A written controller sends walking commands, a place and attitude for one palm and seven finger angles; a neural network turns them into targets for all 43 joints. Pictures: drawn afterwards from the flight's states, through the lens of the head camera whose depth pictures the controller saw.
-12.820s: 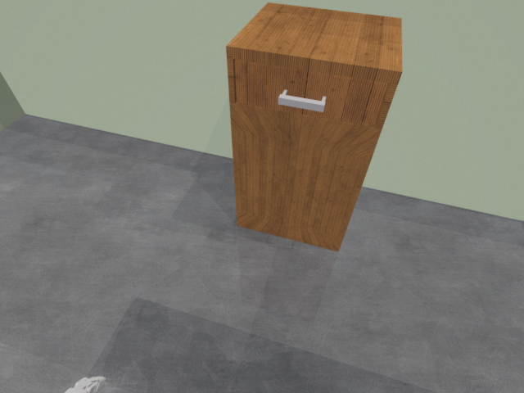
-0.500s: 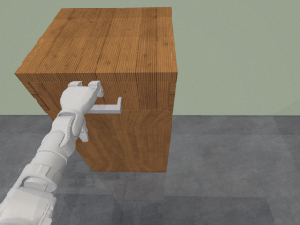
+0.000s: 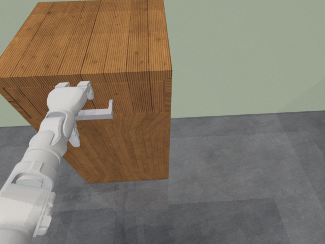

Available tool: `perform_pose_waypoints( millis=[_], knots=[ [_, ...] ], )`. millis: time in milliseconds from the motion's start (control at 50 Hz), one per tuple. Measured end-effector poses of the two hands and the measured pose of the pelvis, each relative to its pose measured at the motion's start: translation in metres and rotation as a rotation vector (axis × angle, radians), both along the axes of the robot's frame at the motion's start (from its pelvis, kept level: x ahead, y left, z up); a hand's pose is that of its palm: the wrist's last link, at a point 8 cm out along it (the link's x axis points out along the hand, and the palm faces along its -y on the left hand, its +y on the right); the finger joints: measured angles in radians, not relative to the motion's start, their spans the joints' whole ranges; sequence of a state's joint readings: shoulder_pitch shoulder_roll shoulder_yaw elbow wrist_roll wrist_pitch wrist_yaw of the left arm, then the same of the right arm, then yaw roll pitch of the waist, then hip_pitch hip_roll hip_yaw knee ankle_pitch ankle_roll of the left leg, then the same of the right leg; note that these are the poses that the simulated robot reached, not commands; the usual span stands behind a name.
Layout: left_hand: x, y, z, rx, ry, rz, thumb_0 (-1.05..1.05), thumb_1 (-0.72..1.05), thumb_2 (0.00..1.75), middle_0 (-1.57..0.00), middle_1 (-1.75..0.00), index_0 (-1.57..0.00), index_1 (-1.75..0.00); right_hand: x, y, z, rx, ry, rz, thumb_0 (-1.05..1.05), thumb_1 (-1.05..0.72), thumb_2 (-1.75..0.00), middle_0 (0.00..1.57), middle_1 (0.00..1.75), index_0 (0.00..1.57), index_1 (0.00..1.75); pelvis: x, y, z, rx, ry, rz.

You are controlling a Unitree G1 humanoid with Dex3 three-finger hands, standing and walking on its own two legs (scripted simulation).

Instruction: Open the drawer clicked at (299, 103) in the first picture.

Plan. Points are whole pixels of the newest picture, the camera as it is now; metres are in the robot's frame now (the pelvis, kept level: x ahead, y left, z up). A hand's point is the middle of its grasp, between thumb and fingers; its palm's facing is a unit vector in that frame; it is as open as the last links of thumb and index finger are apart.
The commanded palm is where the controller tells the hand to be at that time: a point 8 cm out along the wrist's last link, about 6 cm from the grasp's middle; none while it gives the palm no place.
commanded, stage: move the hooked fingers above the handle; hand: left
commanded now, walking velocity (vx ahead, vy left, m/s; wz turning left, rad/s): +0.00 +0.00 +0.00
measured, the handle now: (90, 109) +0.50 +0.22 +0.00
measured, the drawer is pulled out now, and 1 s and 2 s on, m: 0.00 0.00 0.00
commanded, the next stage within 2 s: none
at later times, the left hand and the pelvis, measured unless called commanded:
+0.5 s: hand (76, 106) +0.45 +0.23 +0.07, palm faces -0.04 +0.01 -1.00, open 13.7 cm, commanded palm +0.43 +0.25 +0.11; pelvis +0.00 +0.00 +0.00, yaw +0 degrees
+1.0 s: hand (76, 106) +0.46 +0.23 +0.06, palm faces +0.02 -0.01 -1.00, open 13.5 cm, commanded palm +0.43 +0.25 +0.12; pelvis +0.00 +0.02 +0.00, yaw +0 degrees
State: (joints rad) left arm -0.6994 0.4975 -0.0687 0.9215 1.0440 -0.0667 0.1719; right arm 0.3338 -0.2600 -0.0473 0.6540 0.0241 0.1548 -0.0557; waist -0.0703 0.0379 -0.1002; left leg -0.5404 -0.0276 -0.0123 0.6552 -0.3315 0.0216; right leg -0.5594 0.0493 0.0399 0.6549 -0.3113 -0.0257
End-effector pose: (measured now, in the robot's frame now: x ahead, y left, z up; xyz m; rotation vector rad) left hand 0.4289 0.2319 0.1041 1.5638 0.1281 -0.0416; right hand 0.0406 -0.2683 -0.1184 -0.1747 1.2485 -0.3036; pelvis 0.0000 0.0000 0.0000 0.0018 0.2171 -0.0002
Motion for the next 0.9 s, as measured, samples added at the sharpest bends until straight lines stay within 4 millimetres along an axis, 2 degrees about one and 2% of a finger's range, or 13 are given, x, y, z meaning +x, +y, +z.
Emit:
perform_pose_waypoints(
  millis=[120, 220, 460, 580, 660, 780, 900],
  knots=[
    [-0.003, -0.008, 0.003, -0.013, -0.070, -0.098, 0.00, -0.48, 0.30, -0.32, -1.20, -0.32, -1.20, 0.003, -0.006, 0.000, -0.024, 0.005, 0.012, 0.01, -0.90, -0.90, 0.20, 0.30, 0.20, 0.30, 0.001, 0.000, -0.002, -0.004, 0.012, 0.012],
    [0.003, -0.006, 0.014, -0.010, -0.146, -0.071, 0.00, -0.49, 0.30, -0.33, -1.22, -0.32, -1.20, 0.012, -0.002, -0.004, -0.007, -0.007, 0.020, 0.01, -0.90, -0.90, 0.20, 0.30, 0.20, 0.30, 0.002, 0.002, -0.003, -0.004, 0.021, 0.011],
    [0.008, -0.009, 0.020, 0.011, -0.092, -0.018, 0.00, -0.49, 0.30, -0.35, -1.23, -0.33, -1.26, 0.032, 0.014, -0.001, 0.034, -0.078, 0.029, 0.01, -0.90, -0.90, 0.20, 0.30, 0.20, 0.30, 0.002, 0.003, 0.000, 0.000, 0.003, -0.004],
    [0.002, 0.010, 0.001, 0.008, -0.005, 0.022, 0.00, -0.49, 0.30, -0.32, -1.21, -0.31, -1.23, 0.029, 0.010, 0.003, 0.007, -0.081, 0.026, 0.01, -0.90, -0.90, 0.20, 0.30, 0.20, 0.30, 0.001, 0.003, -0.001, -0.001, 0.006, -0.006],
    [-0.005, 0.018, -0.009, 0.005, 0.005, -0.018, 0.00, -0.48, 0.30, -0.32, -1.21, -0.31, -1.21, 0.022, 0.005, 0.003, -0.020, -0.046, 0.033, 0.01, -0.90, -0.90, 0.20, 0.30, 0.20, 0.30, 0.001, 0.005, -0.002, -0.007, 0.016, 0.005],
    [-0.001, 0.007, 0.000, -0.017, -0.107, -0.114, -0.01, -0.49, 0.30, -0.32, -1.20, -0.32, -1.20, 0.014, 0.004, -0.002, -0.035, 0.017, 0.044, 0.01, -0.90, -0.90, 0.20, 0.30, 0.20, 0.30, 0.005, 0.010, -0.006, -0.016, 0.031, 0.027],
    [0.007, 0.002, 0.006, -0.029, -0.156, -0.073, 0.00, -0.48, 0.30, -0.40, -1.27, -0.35, -1.24, 0.014, 0.014, -0.007, 0.006, 0.023, 0.041, 0.01, -0.90, -0.90, 0.20, 0.30, 0.20, 0.30, 0.007, 0.014, -0.007, -0.015, 0.035, 0.018]
  ],
)
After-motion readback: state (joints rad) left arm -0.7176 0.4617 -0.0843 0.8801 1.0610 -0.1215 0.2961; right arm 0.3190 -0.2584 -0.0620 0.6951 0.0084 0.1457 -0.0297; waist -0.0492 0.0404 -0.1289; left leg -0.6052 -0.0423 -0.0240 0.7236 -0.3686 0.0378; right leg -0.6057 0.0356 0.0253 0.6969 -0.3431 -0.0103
